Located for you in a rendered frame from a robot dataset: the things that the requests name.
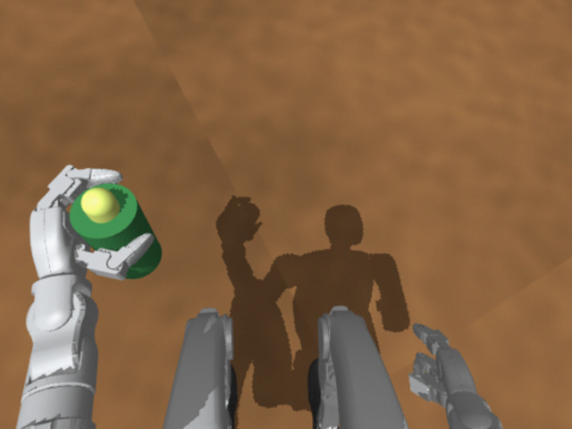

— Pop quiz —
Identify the right robot arm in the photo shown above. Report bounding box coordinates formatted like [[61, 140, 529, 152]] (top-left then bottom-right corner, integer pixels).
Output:
[[446, 391, 502, 429]]

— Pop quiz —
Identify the left robot arm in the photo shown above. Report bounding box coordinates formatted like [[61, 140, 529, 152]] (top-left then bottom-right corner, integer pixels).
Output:
[[16, 273, 98, 429]]

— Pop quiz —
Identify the left robot hand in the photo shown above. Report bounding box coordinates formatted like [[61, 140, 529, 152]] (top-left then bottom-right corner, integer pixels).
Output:
[[29, 165, 154, 281]]

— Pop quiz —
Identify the right robot foot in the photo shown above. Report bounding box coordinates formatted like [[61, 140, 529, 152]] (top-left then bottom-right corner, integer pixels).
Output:
[[308, 358, 339, 429]]

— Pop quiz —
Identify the bottle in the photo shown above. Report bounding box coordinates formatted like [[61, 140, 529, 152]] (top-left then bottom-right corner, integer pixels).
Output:
[[70, 183, 162, 279]]

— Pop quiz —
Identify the right robot hand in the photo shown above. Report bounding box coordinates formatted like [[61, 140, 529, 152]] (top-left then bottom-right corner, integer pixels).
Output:
[[408, 324, 477, 408]]

